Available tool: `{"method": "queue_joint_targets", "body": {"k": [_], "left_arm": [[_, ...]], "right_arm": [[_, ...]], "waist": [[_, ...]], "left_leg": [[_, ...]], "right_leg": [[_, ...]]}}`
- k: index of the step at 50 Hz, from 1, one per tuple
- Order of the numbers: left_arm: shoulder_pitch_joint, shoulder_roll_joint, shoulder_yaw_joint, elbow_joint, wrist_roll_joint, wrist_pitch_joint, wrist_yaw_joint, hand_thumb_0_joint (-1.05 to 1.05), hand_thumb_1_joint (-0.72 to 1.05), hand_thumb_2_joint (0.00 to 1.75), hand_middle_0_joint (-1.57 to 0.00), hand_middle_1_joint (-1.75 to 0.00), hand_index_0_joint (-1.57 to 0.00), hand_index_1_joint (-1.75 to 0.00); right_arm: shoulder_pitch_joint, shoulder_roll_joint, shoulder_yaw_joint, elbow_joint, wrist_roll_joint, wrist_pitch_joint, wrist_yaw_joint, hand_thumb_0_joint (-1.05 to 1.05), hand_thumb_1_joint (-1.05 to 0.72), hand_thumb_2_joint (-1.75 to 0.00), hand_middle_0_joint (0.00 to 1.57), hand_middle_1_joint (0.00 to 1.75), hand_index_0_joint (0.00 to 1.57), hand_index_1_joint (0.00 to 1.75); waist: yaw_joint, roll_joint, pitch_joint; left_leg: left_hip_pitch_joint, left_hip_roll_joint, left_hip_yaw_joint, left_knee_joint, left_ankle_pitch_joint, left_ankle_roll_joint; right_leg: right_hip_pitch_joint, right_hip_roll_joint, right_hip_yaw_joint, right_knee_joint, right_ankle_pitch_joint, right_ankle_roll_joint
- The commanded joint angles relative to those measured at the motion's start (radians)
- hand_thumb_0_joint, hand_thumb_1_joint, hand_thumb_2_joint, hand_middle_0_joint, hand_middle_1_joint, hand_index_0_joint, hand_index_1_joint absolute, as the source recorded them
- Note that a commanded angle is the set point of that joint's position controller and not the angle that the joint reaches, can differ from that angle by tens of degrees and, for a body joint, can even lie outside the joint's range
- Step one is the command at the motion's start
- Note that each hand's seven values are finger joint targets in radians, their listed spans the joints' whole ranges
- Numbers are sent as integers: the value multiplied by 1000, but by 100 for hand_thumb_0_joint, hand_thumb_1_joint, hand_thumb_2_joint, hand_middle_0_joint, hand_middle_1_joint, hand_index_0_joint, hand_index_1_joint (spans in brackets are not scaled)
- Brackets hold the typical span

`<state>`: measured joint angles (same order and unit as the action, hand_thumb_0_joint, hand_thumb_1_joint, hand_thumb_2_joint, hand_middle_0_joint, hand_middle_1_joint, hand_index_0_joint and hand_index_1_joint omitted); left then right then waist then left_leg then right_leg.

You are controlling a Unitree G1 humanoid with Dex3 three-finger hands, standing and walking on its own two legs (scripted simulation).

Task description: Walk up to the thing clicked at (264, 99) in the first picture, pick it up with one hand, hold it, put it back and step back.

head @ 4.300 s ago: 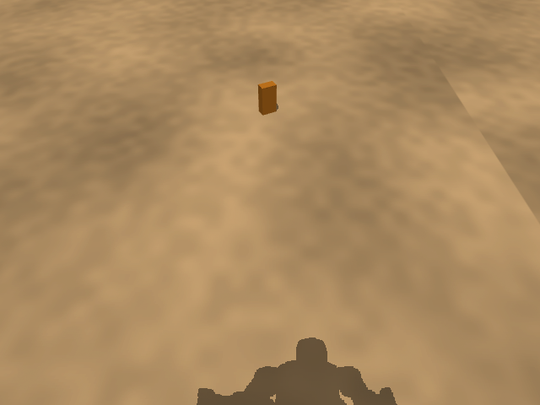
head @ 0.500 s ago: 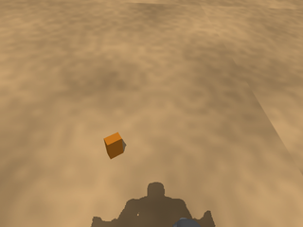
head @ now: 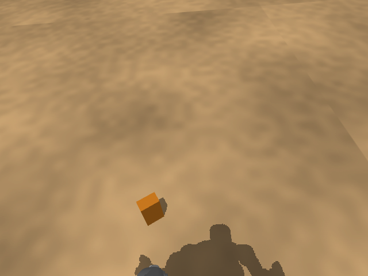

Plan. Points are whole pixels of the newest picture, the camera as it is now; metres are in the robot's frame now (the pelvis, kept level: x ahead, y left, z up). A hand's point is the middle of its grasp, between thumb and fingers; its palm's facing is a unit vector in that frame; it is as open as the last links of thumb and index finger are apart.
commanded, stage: walk up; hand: left
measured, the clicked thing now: (150, 209) +0.56 +0.25 -0.67
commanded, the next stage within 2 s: none
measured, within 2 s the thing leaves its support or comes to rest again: neither
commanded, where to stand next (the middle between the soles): +0.24 +0.03 m, yaw -1 degrees
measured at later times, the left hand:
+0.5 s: hand (85, 245) +0.24 +0.30 -0.15, palm faces -0.08 -0.92 -0.38, open 7.4 cm
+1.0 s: hand (89, 235) +0.27 +0.30 -0.17, palm faces -0.02 -0.93 -0.35, open 7.4 cm
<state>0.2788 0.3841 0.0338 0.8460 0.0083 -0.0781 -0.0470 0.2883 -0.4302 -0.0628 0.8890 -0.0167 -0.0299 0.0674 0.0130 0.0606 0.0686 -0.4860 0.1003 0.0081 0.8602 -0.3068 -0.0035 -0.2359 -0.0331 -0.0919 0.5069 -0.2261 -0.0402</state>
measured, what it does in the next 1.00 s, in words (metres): walks ahead: left foot, then right foot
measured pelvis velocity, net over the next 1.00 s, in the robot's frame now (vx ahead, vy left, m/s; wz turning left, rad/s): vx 0.21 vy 0.03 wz -0.01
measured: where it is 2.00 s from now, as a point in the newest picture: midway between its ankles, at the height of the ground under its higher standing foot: outside the picture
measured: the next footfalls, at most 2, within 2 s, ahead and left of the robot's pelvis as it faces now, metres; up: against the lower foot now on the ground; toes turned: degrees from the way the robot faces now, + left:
left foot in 0.14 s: +0.18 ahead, +0.16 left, +0.00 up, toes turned +5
right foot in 0.52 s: +0.28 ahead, -0.11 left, +0.00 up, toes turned -1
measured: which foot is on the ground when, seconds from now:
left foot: up 0.00-0.12, down 0.14-0.54, up 0.56-0.78, down 0.80-1.00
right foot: down 0.00-0.16, up 0.18-0.50, down 0.52-1.00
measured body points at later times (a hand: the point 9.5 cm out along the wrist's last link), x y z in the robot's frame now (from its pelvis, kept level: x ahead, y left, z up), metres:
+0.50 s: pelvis +0.15 +0.03 -0.01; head +0.18 +0.03 +0.44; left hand +0.24 +0.34 -0.12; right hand +0.17 -0.30 -0.12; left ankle +0.14 +0.16 -0.74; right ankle +0.25 -0.11 -0.72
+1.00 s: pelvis +0.21 +0.03 -0.01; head +0.22 +0.04 +0.44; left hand +0.27 +0.35 -0.14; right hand +0.28 -0.28 -0.13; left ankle +0.24 +0.16 -0.74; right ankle +0.25 -0.11 -0.74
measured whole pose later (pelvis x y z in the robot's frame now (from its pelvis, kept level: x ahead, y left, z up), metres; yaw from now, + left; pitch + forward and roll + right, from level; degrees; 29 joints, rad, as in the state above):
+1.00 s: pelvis +0.21 +0.03 -0.01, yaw +0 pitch -2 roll +0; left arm 0.19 0.39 0.01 1.05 0.00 -0.01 -0.01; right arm 0.18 -0.37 -0.01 1.04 -0.01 -0.01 0.02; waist 0.01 -0.01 0.06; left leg -0.30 0.04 0.04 0.64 -0.30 0.00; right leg -0.30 -0.04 -0.01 0.62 -0.27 0.02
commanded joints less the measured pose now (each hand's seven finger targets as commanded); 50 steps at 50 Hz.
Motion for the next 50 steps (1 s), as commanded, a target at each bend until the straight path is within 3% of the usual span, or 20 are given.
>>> {"method": "queue_joint_targets", "body": {"k": [1, 5, 7, 8, 9, 11, 14, 21, 25, 27, 28, 32, 35, 38, 40, 41, 42, 45, 48, 50], "left_arm": [[14, 305, 102, -71, 7, -22, 11, 0, 90, 90, -20, -30, -20, -30], [-54, 306, 94, -80, 6, -8, 5, 0, 90, 90, -20, -30, -20, -30], [-3, 221, 60, -80, 14, 3, 6, 0, 90, 90, -20, -30, -20, -30], [20, 132, 32, -88, 0, 2, 5, 0, 90, 90, -20, -30, -20, -30], [18, 220, 56, -66, -4, 11, 21, 0, 90, 90, -20, -30, -20, -30], [12, 269, 58, -34, -4, 11, 25, 0, 90, 90, -20, -30, -20, -30], [74, 255, 64, 10, -10, 16, 14, 0, 90, 90, -20, -30, -20, -30], [0, 183, 55, 14, -3, 31, 17, 0, 90, 90, -20, -30, -20, -30], [43, 208, 63, 56, 1, 10, 44, 0, 90, 90, -20, -30, -20, -30], [78, 349, 101, 18, 4, -4, 42, 0, 90, 90, -20, -30, -20, -30], [44, 378, 106, 15, -2, 4, 42, 0, 90, 90, -20, -30, -20, -30], [-43, 304, 75, 2, 8, 13, 52, 0, 90, 90, -20, -30, -20, -30], [-82, 276, 65, -4, 15, 19, 49, 0, 90, 90, -20, -30, -20, -30], [-152, 247, 47, 5, -2, 40, 46, 0, 90, 90, -20, -30, -20, -30], [-147, 166, 16, 11, -10, 52, 44, 0, 90, 90, -20, -30, -20, -30], [-136, 169, 15, 31, -21, 60, 47, 0, 90, 90, -20, -30, -20, -30], [-128, 226, 35, 67, -12, 65, 50, 0, 90, 90, -20, -30, -20, -30], [-55, 188, 25, 139, -12, 48, 45, 0, 90, 90, -20, -30, -20, -30], [-148, 244, 26, 140, -2, 35, 50, 0, 90, 90, -20, -30, -20, -30], [-185, 223, 11, 150, -10, 33, 50, 0, 90, 90, -20, -30, -20, -30]], "right_arm": [[-7, -168, -57, -68, -8, -30, 6, 0, -90, -90, 20, 30, 20, 30], [79, -175, -69, -34, -8, -50, -3, 0, -90, -90, 20, 30, 20, 30], [190, -226, -87, -2, -13, -64, -25, 0, -90, -90, 20, 30, 20, 30], [225, -307, -100, -16, -24, -73, -39, 0, -90, -90, 20, 30, 20, 30], [195, -363, -107, -50, -4, -74, -38, 0, -90, -90, 20, 30, 20, 30], [110, -300, -86, -66, 10, -74, -44, 0, -90, -90, 20, 30, 20, 30], [80, -264, -67, -72, 13, -81, -53, 0, -90, -90, 20, 30, 20, 30], [16, -227, -38, -92, 6, -59, -64, 0, -90, -90, 20, 30, 20, 30], [-15, -168, -10, -82, 32, -28, -71, 0, -90, -90, 20, 30, 20, 30], [92, -106, 15, -87, 27, -20, -66, 0, -90, -90, 20, 30, 20, 30], [41, -200, -20, -66, 17, -7, -79, 0, -90, -90, 20, 30, 20, 30], [53, -188, -22, -3, 18, -6, -69, 0, -90, -90, 20, 30, 20, 30], [56, -151, -16, 30, 9, -5, -60, 0, -90, -90, 20, 30, 20, 30], [64, -145, -22, 73, 2, -11, -66, 0, -90, -90, 20, 30, 20, 30], [21, -202, -33, 63, -13, -19, -74, 0, -90, -90, 20, 30, 20, 30], [-71, -263, -35, 37, -4, -22, -71, 0, -90, -90, 20, 30, 20, 30], [-145, -280, -37, 26, -1, -16, -68, 0, -90, -90, 20, 30, 20, 30], [-213, -199, 1, 38, 2, -12, -66, 0, -90, -90, 20, 30, 20, 30], [-170, -167, 13, 76, 12, -5, -60, 0, -90, -90, 20, 30, 20, 30], [-181, -179, 12, 100, 10, -8, -62, 0, -90, -90, 20, 30, 20, 30]], "waist": [[22, -221, 10], [-52, -148, -30], [-102, 54, -74], [-108, 286, -71], [-103, 186, -22], [-60, 16, 27], [-26, 92, -7], [-15, 91, -15], [34, -42, -120], [25, -289, -173], [46, -245, -133], [4, -259, -46], [-2, -262, -68], [-40, -200, -82], [-42, -21, -58], [-12, 102, -25], [-3, 72, 36], [43, 48, -7], [-10, -19, -46], [-17, 6, -53]], "left_leg": [[39, -3, 34, -166, 64, -11], [289, -47, 87, -287, 100, 6], [494, -34, 0, -398, -115, 39], [544, 207, -437, -576, -334, 121], [463, 355, -703, -679, -412, 249], [396, 283, -486, -615, -173, 244], [359, 202, -228, -565, 126, 210], [196, 152, -21, -438, 558, 201], [180, 51, 46, -151, 350, 104], [-65, -98, 44, 157, -255, 44], [-94, -63, -5, 244, -345, 50], [-39, -17, -21, 115, -184, 32], [110, -48, 20, -73, -127, 19], [309, -86, 60, -256, 60, 21], [335, 37, -154, -447, -71, 55], [132, 200, -409, -606, -379, 138], [-21, 235, -425, -644, -478, 192], [31, 86, -182, -496, -219, 95], [133, 12, -108, -437, -155, 44], [226, 25, -116, -451, -65, 48]], "right_leg": [[-72, -217, 215, -279, -304, -171], [-176, -192, 163, -133, -363, -134], [-310, -113, 90, 183, -314, -86], [-471, 17, 9, 521, -299, -8], [-541, 31, 103, 616, -333, -14], [-501, -36, 204, 636, -209, -11], [-381, -70, 158, 513, -133, 13], [-127, -32, 37, 248, 17, 34], [91, 6, 40, -10, 204, -8], [224, -363, 609, -183, -34, -176], [171, -402, 662, -185, -143, -263], [-10, -248, 375, -162, -123, -187], [-95, -214, 273, -116, 6, -171], [-248, -186, 217, -17, -144, -116], [-352, -111, 171, 85, -300, -40], [-253, -6, 87, 207, -309, 5], [-140, -19, 101, 309, -291, 13], [8, -18, 95, 76, -81, 8], [-35, -91, 241, -80, -149, -17], [-68, -81, 203, -70, -63, -7]]}}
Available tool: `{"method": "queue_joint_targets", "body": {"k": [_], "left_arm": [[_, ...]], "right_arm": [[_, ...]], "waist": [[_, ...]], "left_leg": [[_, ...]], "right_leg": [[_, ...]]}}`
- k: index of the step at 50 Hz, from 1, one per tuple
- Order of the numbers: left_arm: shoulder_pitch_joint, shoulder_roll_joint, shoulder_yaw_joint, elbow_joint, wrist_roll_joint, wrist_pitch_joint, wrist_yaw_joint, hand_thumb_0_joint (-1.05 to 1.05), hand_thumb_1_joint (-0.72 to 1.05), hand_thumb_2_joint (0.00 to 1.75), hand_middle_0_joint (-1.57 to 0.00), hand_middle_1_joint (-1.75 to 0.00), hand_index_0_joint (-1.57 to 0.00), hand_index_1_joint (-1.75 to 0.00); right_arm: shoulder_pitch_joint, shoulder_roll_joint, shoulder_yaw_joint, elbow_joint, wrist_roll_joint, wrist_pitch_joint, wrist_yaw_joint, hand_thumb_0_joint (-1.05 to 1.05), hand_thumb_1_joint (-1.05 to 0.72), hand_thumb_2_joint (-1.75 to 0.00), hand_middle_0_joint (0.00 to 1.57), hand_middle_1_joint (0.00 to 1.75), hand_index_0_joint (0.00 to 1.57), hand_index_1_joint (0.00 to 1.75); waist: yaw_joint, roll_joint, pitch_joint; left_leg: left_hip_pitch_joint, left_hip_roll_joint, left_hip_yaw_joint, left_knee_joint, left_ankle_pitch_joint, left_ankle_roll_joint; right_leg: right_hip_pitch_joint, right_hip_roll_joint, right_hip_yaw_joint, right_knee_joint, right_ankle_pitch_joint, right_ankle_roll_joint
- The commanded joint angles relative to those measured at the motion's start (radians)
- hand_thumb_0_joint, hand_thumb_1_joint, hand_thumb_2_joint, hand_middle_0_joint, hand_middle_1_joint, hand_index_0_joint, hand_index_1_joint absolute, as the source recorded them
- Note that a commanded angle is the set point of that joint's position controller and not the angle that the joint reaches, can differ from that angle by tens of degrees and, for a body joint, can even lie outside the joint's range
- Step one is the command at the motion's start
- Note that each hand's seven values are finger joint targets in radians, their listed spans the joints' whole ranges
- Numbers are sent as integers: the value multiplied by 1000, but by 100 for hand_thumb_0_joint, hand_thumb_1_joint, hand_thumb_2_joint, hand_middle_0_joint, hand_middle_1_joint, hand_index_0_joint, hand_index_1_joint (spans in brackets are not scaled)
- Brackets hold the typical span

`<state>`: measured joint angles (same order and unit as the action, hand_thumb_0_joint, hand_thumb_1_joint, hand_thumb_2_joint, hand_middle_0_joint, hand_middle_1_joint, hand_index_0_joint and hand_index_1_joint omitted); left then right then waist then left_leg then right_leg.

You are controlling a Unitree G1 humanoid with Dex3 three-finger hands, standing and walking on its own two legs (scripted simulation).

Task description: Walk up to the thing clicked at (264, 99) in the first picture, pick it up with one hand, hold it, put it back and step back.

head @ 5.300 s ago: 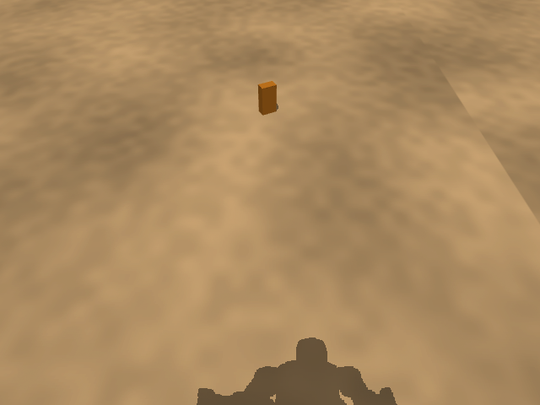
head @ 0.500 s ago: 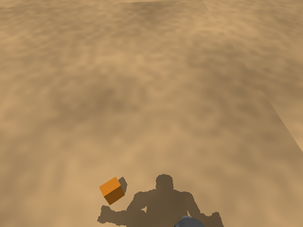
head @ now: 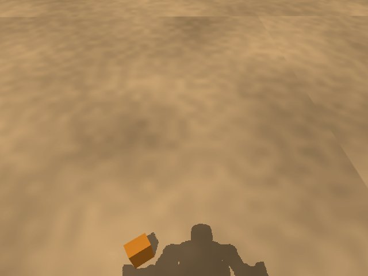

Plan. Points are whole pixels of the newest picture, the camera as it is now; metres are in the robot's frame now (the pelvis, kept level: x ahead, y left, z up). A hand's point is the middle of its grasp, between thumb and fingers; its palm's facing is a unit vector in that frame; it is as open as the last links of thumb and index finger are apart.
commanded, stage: walk up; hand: left
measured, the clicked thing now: (140, 251) +0.35 +0.21 -0.66
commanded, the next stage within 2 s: stand in 1.16 s
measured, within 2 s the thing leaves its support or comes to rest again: neither
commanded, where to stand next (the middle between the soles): +0.03 -0.01 m, yaw +0 degrees
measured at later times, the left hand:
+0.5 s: hand out of the picture +0.12 +0.25 -0.13, palm faces -0.01 -0.94 -0.34, open 7.4 cm
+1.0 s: hand out of the picture +0.11 +0.25 -0.13, palm faces -0.03 -0.94 -0.34, open 7.4 cm
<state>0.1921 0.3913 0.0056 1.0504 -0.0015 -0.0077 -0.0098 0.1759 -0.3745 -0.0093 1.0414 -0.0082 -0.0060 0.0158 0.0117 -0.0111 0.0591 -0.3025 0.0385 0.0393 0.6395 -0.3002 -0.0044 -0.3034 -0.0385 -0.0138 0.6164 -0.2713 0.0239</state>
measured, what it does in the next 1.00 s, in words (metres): stands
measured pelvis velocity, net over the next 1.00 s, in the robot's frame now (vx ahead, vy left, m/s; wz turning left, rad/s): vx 0.03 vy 0.00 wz -0.01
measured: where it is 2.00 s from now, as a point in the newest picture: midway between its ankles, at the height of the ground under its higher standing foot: outside the picture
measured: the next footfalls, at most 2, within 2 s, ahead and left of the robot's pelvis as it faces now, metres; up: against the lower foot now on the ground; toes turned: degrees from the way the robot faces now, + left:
none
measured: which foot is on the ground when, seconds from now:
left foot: down 0.00-1.00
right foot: down 0.00-1.00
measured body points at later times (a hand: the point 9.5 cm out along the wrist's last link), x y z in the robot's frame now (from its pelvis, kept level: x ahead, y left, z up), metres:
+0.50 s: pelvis +0.02 +0.00 +0.02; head +0.03 +0.00 +0.47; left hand +0.13 +0.30 -0.10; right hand +0.14 -0.30 -0.10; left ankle +0.03 +0.12 -0.72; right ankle +0.04 -0.14 -0.72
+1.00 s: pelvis +0.03 +0.00 +0.02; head +0.03 +0.00 +0.47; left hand +0.11 +0.30 -0.11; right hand +0.09 -0.30 -0.11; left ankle +0.03 +0.12 -0.72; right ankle +0.04 -0.14 -0.72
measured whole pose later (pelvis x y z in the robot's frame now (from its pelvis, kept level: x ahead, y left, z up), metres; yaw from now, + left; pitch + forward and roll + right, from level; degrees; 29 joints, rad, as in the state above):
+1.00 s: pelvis +0.03 +0.00 +0.02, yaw -1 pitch -3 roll +0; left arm 0.07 0.34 0.00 1.18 0.00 0.00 0.00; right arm 0.09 -0.35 -0.01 1.18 0.00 0.00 0.01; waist -0.01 0.01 0.05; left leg -0.10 0.03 0.06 0.33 -0.18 -0.01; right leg -0.12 -0.04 -0.01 0.33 -0.17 0.03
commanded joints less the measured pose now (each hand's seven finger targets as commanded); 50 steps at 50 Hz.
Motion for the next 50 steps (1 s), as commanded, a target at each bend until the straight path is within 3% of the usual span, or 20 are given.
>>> {"method": "queue_joint_targets", "body": {"k": [1, 4, 6, 18, 28, 37, 50], "left_arm": [[-91, 207, 33, -41, -3, -39, 14, 0, 90, 90, -20, -30, -20, -30], [-84, 207, 31, -8, -9, -45, 18, 0, 90, 90, -20, -30, -20, -30], [-101, 205, 31, 6, -12, -43, 21, 0, 90, 90, -20, -30, -20, -30], [-179, 173, 21, 64, -2, -30, 21, 0, 90, 90, -20, -30, -20, -30], [-203, 175, 30, 64, 9, -29, 16, 0, 90, 90, -20, -30, -20, -30], [-195, 168, 36, 64, 10, -26, 16, 0, 90, 90, -20, -30, -20, -30], [-179, 165, 38, 63, 12, -20, 18, 0, 90, 90, -20, -30, -20, -30]], "right_arm": [[-85, -231, -39, -45, 4, -35, -12, 0, -90, -90, 20, 30, 20, 30], [-86, -227, -33, -20, 12, -42, -17, 0, -90, -90, 20, 30, 20, 30], [-93, -226, -37, -6, 17, -40, -21, 0, -90, -90, 20, 30, 20, 30], [-195, -201, -33, 54, 12, -22, -16, 0, -90, -90, 20, 30, 20, 30], [-194, -194, -32, 67, 5, -25, -12, 0, -90, -90, 20, 30, 20, 30], [-167, -191, -34, 68, 4, -27, -15, 0, -90, -90, 20, 30, 20, 30], [-141, -191, -38, 68, 3, -22, -18, 0, -90, -90, 20, 30, 20, 30]], "waist": [[-8, 72, -62], [-6, 22, -139], [-11, 22, -152], [-7, 10, -107], [-9, 6, -91], [-12, 10, -114], [-16, 0, -94]], "left_leg": [[61, 99, -148, -225, 18, 52], [141, 100, -111, -190, 300, 55], [169, 100, -93, -194, 387, 50], [213, 103, -85, -328, 278, 30], [198, 92, -76, -382, 174, 19], [212, 94, -75, -371, 224, 20], [223, 96, -73, -368, 202, 24]], "right_leg": [[32, -67, 98, -166, 74, -67], [117, -86, 87, -162, 301, -57], [143, -96, 78, -168, 371, -54], [172, -100, 76, -298, 264, -31], [184, -99, 84, -343, 202, -25], [206, -98, 79, -330, 247, -27], [174, -89, 77, -335, 207, -30]]}}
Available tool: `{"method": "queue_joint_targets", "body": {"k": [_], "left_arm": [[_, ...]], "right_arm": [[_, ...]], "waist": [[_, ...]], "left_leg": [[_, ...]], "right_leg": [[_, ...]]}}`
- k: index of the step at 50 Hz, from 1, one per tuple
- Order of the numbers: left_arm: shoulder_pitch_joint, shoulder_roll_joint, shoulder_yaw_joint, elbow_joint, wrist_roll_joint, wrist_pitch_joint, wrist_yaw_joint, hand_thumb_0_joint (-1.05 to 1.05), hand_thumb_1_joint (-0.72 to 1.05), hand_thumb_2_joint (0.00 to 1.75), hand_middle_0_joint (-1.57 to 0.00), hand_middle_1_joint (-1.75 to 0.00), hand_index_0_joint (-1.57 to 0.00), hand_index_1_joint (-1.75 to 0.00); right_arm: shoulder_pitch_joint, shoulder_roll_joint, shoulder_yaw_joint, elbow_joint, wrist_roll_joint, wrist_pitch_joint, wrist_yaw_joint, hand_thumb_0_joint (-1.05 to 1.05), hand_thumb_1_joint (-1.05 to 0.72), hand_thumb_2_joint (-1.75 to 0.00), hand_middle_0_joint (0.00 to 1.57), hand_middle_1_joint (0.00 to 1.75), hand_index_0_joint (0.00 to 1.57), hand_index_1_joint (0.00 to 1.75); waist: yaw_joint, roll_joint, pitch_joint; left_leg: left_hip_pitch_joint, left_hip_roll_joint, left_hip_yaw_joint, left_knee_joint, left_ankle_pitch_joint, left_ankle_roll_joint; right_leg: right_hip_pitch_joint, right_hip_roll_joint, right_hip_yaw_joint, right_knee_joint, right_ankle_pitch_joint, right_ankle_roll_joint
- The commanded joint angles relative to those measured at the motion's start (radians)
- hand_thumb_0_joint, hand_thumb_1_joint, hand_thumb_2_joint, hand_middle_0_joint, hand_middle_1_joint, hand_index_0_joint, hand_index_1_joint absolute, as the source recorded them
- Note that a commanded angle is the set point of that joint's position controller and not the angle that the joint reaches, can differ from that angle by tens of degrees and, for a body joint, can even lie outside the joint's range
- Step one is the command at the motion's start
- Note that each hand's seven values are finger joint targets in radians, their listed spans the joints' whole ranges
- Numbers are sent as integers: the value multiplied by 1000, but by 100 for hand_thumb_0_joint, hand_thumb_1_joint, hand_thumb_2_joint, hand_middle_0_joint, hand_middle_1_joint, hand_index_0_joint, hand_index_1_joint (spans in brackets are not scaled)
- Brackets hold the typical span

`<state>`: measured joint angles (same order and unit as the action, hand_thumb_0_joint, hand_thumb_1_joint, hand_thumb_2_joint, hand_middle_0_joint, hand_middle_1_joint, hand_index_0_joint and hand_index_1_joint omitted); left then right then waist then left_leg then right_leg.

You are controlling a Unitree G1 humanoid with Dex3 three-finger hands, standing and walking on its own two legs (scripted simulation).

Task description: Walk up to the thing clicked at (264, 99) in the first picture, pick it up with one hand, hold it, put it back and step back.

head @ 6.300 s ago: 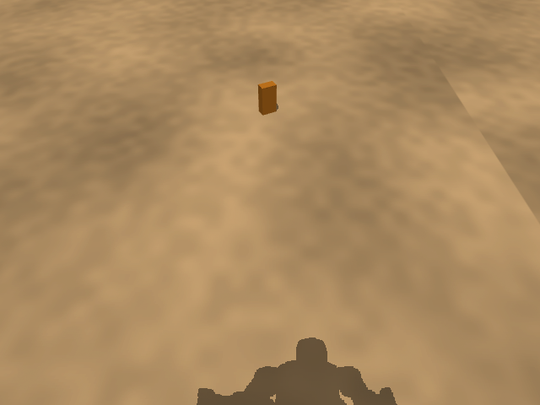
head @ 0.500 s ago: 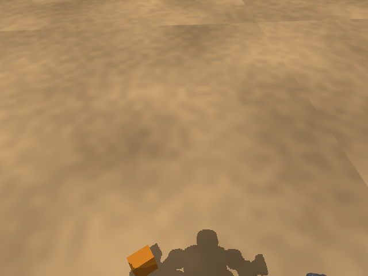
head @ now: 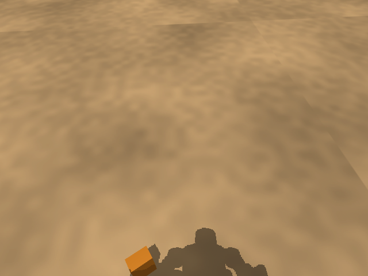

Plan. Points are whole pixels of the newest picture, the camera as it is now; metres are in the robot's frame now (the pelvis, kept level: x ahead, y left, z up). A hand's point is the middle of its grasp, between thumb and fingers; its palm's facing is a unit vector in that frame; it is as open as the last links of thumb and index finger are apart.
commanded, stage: walk up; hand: left
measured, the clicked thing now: (141, 264) +0.32 +0.22 -0.69
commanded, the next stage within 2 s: stand in 0.16 s
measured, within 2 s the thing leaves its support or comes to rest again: neither
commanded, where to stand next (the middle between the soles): +0.00 -0.01 m, yaw +0 degrees
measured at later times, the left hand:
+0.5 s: hand out of the picture +0.08 +0.25 -0.15, palm faces -0.02 -0.94 -0.34, open 7.4 cm
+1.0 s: hand out of the picture +0.07 +0.24 -0.15, palm faces -0.02 -0.94 -0.34, open 7.4 cm
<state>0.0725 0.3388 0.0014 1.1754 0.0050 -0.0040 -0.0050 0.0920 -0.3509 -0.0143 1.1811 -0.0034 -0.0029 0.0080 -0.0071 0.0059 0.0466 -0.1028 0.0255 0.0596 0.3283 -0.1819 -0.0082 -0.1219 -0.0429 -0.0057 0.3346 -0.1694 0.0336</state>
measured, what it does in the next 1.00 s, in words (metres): stands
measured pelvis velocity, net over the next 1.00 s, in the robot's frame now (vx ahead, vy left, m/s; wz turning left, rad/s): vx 0.00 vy -0.01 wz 0.01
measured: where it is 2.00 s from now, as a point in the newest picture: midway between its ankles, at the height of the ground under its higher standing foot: outside the picture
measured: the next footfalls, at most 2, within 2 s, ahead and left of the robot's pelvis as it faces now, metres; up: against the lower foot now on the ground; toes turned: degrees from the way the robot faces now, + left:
none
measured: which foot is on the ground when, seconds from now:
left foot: down 0.00-1.00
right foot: down 0.00-1.00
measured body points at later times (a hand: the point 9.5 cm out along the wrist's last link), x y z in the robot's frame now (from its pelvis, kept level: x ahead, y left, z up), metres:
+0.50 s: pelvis +0.00 +0.00 +0.00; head +0.00 -0.01 +0.45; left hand +0.08 +0.30 -0.13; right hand +0.09 -0.31 -0.13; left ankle +0.00 +0.12 -0.75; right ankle +0.01 -0.14 -0.75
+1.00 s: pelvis +0.00 -0.01 +0.00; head +0.00 -0.01 +0.45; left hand +0.07 +0.29 -0.13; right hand +0.07 -0.31 -0.13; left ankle +0.00 +0.12 -0.75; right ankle +0.01 -0.14 -0.75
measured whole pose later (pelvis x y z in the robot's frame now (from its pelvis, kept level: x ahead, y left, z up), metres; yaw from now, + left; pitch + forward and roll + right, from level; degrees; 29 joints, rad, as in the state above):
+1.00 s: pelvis +0.00 -0.01 +0.00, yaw +1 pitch -3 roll +0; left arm 0.11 0.35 -0.01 1.13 0.01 -0.01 -0.01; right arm 0.11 -0.35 -0.01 1.16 -0.01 0.00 0.01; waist 0.00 0.00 0.04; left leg -0.10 0.04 0.04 0.31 -0.16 -0.02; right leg -0.11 -0.03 -0.02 0.32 -0.16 0.02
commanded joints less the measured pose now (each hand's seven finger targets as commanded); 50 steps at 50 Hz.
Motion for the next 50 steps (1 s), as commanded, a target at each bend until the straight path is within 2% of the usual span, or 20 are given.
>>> {"method": "queue_joint_targets", "body": {"k": [1, 7, 8, 11, 16, 18, 23, 26, 31, 33, 36, 50], "left_arm": [[-65, 214, 43, -60, 4, -23, 13, 0, 90, 90, -20, -30, -20, -30], [-58, 215, 43, -69, 7, -25, 12, 0, 90, 90, -20, -30, -20, -30], [-64, 220, 41, -78, 2, -25, 13, 0, 90, 90, -20, -30, -20, -30], [-42, 215, 40, -81, 1, -25, 12, 0, 90, 90, -20, -30, -20, -30], [-45, 220, 39, -89, 2, -24, 11, 0, 90, 90, -20, -30, -20, -30], [-39, 220, 39, -92, 2, -25, 12, 0, 90, 90, -20, -30, -20, -30], [-37, 224, 36, -99, 5, -28, 13, 0, 90, 90, -20, -30, -20, -30], [-35, 222, 35, -97, 3, -25, 13, 0, 90, 90, -20, -30, -20, -30], [-34, 232, 35, -99, 3, -28, 14, 0, 90, 90, -20, -30, -20, -30], [-25, 229, 34, -100, 3, -26, 12, 0, 90, 90, -20, -30, -20, -30], [-21, 228, 33, -103, 5, -29, 13, 0, 90, 90, -20, -30, -20, -30], [-11, 225, 34, -105, 4, -27, 11, 0, 90, 90, -20, -30, -20, -30]], "right_arm": [[-58, -213, -32, -72, -1, -24, -10, 0, -90, -90, 20, 30, 20, 30], [-58, -210, -34, -78, -4, -23, -9, 0, -90, -90, 20, 30, 20, 30], [-57, -204, -29, -86, -9, -25, -12, 0, -90, -90, 20, 30, 20, 30], [-62, -213, -30, -88, -8, -28, -13, 0, -90, -90, 20, 30, 20, 30], [-62, -207, -29, -90, -7, -29, -12, 0, -90, -90, 20, 30, 20, 30], [-66, -209, -30, -90, -7, -29, -12, 0, -90, -90, 20, 30, 20, 30], [-59, -206, -30, -93, -8, -26, -11, 0, -90, -90, 20, 30, 20, 30], [-67, -210, -30, -91, -8, -26, -11, 0, -90, -90, 20, 30, 20, 30], [-51, -205, -32, -89, -8, -23, -8, 0, -90, -90, 20, 30, 20, 30], [-54, -208, -30, -89, -7, -23, -9, 0, -90, -90, 20, 30, 20, 30], [-52, -209, -33, -93, -8, -24, -7, 0, -90, -90, 20, 30, 20, 30], [-34, -211, -29, -92, -9, -23, -9, 0, -90, -90, 20, 30, 20, 30]], "waist": [[2, -13, -66], [0, -17, -61], [-5, -17, -44], [2, 2, -85], [-2, -7, -76], [2, -10, -92], [-5, -11, -96], [1, -2, -71], [-3, -26, -68], [-1, -3, -55], [0, -17, -77], [3, -4, -49]], "left_leg": [[5, 107, -96, -61, 76, 28], [12, 105, -93, -62, 59, 25], [-10, 116, -108, -74, 109, 15], [27, 122, -103, -66, 157, 15], [25, 118, -103, -80, 127, 11], [43, 124, -103, -70, 159, 14], [41, 121, -100, -65, 149, 15], [28, 122, -107, -75, 116, 13], [23, 119, -105, -70, 105, 14], [16, 116, -104, -77, 57, 13], [35, 122, -105, -70, 102, 18], [6, 120, -109, -78, 76, 16]], "right_leg": [[-6, -81, 66, -57, 100, -37], [-19, -81, 75, -64, 91, -39], [-8, -91, 75, -62, 120, -37], [12, -97, 76, -56, 153, -40], [10, -95, 73, -62, 122, -40], [11, -96, 70, -59, 141, -39], [15, -101, 73, -67, 153, -39], [-2, -97, 70, -70, 110, -40], [-1, -98, 74, -79, 94, -43], [-10, -98, 78, -87, 70, -42], [-8, -98, 76, -81, 100, -45], [-4, -95, 74, -84, 72, -44]]}}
